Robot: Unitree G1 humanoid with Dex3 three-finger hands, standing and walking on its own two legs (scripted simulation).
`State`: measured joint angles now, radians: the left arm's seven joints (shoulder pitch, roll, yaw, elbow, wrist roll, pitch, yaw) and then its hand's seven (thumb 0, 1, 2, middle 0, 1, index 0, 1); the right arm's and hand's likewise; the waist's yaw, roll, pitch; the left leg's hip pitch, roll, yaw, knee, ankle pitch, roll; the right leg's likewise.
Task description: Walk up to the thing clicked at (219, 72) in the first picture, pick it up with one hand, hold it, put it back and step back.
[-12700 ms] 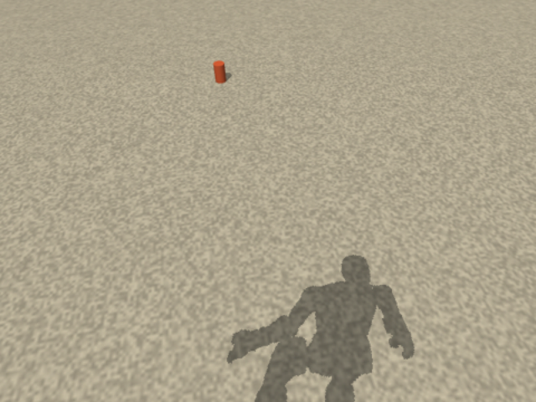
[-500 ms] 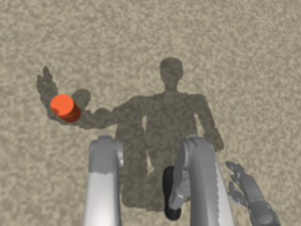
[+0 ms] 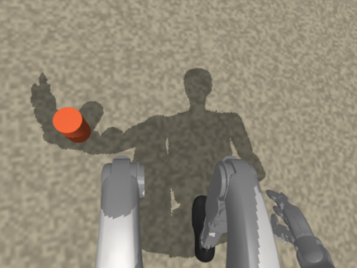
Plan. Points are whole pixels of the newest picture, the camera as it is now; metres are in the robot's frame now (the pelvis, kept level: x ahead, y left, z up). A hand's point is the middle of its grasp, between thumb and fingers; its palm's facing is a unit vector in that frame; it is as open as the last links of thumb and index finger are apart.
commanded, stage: go down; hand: left
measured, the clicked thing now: (73, 126) +0.44 +0.32 -0.31
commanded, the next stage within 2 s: approach in 0.16 s
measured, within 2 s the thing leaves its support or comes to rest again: neither
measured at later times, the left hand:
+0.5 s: hand out of the picture +0.31 +0.48 -0.04, palm faces +0.44 -0.90 -0.02, open 17.6 cm
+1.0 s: hand (32, 143) +0.37 +0.39 -0.24, palm faces +0.38 -0.93 +0.01, open 17.5 cm
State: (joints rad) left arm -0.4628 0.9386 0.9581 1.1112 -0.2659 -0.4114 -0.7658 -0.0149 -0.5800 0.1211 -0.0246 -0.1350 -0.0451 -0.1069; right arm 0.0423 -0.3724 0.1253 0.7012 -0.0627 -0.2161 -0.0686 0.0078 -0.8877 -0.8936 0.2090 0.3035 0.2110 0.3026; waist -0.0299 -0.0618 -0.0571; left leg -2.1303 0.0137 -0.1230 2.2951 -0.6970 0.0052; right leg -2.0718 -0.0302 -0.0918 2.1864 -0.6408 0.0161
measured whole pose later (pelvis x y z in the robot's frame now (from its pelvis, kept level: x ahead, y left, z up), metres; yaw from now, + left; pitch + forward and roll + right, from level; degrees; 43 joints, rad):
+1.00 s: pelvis -0.01 +0.01 -0.09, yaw -6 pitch +15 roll -15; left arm -0.55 0.97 0.83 1.49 -0.24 -0.93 -0.50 -0.02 -0.61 0.10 -0.05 -0.17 -0.09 -0.13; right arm -0.16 -0.39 0.41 0.62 -0.28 -0.09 0.03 0.00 -0.89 -0.89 0.21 0.30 0.21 0.30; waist -0.15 -0.26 0.22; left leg -2.22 0.01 -0.28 2.63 -0.71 0.01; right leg -2.10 0.02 -0.20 2.40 -0.60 0.04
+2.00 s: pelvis -0.02 +0.02 -0.10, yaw -10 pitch +9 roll -19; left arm -0.61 0.95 0.66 1.54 -0.11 -1.14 0.02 -0.01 0.01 0.50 -0.41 -0.43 -0.41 -0.42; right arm -0.21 -0.39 0.55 0.53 -0.37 0.05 0.12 0.00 -0.87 -0.89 0.21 0.30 0.21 0.30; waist -0.21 -0.31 0.34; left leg -2.19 0.03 -0.38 2.70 -0.72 0.03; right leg -2.04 0.06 -0.27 2.38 -0.55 0.07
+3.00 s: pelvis -0.02 +0.02 -0.08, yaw -8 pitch +16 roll -16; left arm -0.56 0.76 0.63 1.10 -0.16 -0.86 -0.09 0.03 -0.38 0.99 -0.67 -1.01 -0.63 -1.01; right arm -0.06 -0.36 0.35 0.57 -0.24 0.06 0.12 0.00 -0.88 -0.89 0.21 0.30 0.21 0.30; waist -0.14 -0.18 0.16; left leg -2.22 0.02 -0.29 2.60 -0.70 0.03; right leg -2.09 0.02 -0.22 2.35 -0.58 0.05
